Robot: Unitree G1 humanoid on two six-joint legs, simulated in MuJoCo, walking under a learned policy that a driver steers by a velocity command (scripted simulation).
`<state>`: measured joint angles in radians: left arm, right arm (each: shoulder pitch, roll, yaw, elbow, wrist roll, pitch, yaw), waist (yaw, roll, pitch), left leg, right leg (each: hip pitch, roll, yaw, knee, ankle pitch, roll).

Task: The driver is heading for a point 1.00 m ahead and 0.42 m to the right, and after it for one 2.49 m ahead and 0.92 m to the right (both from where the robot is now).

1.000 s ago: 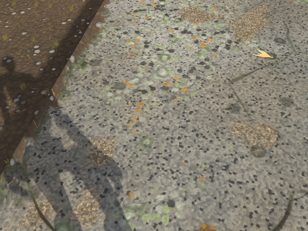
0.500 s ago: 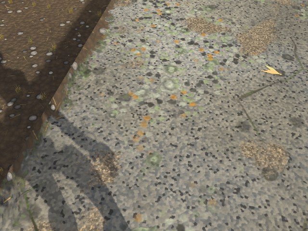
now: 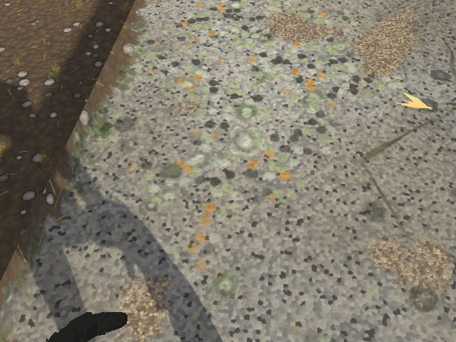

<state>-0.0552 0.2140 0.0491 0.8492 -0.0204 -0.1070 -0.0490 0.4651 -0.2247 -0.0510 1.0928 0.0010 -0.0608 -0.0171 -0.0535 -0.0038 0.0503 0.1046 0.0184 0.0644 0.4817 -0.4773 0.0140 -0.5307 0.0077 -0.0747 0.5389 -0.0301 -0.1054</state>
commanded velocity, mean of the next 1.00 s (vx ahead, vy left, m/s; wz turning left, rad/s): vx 0.50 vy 0.00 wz -0.48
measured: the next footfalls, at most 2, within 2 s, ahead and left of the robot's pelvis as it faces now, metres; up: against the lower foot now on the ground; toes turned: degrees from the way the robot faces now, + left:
left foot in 0.46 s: +0.46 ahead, +0.11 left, +0.00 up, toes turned -15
right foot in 1.00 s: +0.61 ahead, -0.24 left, +0.00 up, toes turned -35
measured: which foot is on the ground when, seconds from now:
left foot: down 0.00-0.00, up 0.02-0.44, down 0.46-1.00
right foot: down 0.00-0.48, up 0.50-0.98, down 1.00-1.00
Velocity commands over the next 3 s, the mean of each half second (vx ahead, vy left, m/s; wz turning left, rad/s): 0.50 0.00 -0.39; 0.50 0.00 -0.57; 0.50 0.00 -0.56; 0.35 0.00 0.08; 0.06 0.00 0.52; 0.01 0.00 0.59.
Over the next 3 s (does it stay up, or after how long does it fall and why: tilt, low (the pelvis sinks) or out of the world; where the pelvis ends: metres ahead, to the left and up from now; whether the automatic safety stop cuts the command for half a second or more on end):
stays up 0.92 -0.43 0.03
